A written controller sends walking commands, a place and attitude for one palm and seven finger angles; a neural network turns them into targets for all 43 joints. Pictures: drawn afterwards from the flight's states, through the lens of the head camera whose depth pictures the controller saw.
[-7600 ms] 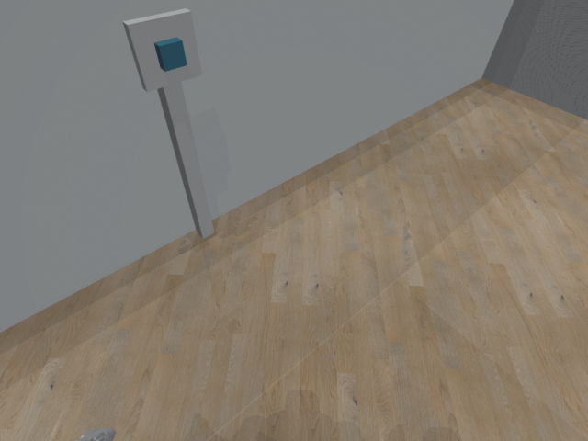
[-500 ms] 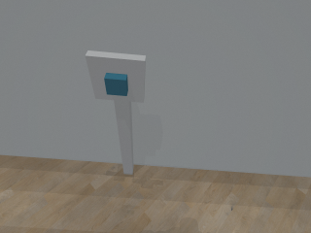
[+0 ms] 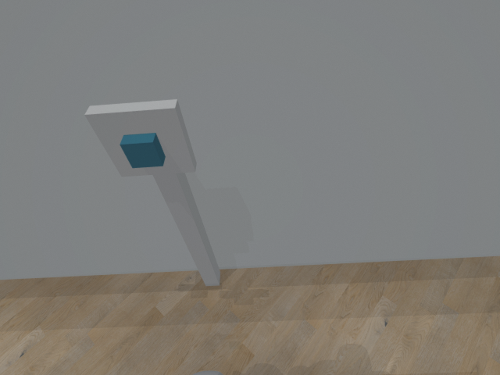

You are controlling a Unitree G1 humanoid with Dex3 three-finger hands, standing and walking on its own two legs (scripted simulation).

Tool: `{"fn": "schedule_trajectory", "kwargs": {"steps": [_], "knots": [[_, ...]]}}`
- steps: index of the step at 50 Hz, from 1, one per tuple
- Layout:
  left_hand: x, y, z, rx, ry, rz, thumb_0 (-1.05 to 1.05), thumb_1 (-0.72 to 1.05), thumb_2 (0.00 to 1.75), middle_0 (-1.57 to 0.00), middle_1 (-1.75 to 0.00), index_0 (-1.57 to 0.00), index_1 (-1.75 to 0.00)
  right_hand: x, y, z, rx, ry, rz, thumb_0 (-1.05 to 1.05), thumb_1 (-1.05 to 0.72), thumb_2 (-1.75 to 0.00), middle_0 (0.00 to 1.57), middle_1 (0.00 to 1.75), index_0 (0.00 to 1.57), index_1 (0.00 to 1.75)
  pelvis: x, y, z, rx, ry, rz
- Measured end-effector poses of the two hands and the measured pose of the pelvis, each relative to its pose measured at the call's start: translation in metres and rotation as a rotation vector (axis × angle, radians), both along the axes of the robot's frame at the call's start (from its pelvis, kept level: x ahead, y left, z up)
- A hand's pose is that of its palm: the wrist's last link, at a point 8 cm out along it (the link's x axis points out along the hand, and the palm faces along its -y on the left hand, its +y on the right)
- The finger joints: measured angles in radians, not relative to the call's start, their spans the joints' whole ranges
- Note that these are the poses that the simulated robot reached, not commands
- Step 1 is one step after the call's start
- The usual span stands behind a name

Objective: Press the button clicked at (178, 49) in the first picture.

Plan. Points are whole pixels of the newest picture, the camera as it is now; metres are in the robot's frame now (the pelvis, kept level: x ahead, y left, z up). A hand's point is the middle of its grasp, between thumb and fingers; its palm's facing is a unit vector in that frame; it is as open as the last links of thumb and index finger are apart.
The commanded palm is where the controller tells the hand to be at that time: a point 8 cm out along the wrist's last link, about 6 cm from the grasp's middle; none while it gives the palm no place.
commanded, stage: come to a stop and stand still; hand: left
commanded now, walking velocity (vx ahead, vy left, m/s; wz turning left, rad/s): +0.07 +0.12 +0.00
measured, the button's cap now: (144, 149) +0.53 +0.26 +0.06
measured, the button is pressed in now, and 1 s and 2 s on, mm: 0 0 0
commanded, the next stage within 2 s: look again from close up in 1.00 s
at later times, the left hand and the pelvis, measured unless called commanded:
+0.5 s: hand out of the picture -0.06 +0.21 -0.18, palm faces +0.09 -0.98 -0.18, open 7.4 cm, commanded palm none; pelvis -0.03 +0.04 +0.00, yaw +1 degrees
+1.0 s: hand out of the picture -0.01 +0.20 -0.18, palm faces +0.04 -0.98 -0.19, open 7.3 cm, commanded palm none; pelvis -0.01 +0.03 +0.00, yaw +0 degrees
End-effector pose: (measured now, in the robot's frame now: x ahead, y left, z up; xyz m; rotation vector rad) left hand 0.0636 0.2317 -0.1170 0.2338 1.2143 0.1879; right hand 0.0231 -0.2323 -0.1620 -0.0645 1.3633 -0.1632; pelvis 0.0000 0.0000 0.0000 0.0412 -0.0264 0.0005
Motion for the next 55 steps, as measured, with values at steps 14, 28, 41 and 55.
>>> {"fn": "schedule_trajectory", "kwargs": {"steps": [14,28,41,55], "knots": [[-0.087,0.026,-0.019,-0.045,0.094,0.119,0.00,0.91,0.90,-0.20,-0.30,-0.20,-0.30,-0.012,0.010,0.018,-0.065,-0.042,0.096,0.01,-0.91,-0.90,0.20,0.30,0.20,0.30,-0.031,0.018,-0.001,-0.029,0.020,0.021],[-0.137,0.024,-0.030,-0.117,0.246,0.118,0.00,0.91,0.90,-0.20,-0.30,-0.20,-0.30,-0.046,0.051,0.020,-0.045,0.025,0.076,0.01,-0.92,-0.90,0.20,0.30,0.20,0.30,-0.030,0.037,0.002,-0.037,-0.003,0.009],[-0.103,0.008,-0.030,-0.132,0.223,0.084,0.00,0.91,0.90,-0.20,-0.30,-0.20,-0.30,-0.066,0.065,0.015,-0.004,0.098,0.027,0.01,-0.91,-0.90,0.20,0.30,0.20,0.30,-0.014,0.034,0.003,-0.043,0.007,0.004],[-0.073,0.017,-0.027,-0.087,0.162,0.063,0.01,0.92,0.90,-0.20,-0.30,-0.20,-0.30,-0.058,0.054,0.014,-0.011,0.085,0.019,0.01,-0.90,-0.90,0.20,0.30,0.20,0.30,-0.008,0.027,0.002,-0.046,0.001,0.000]]}}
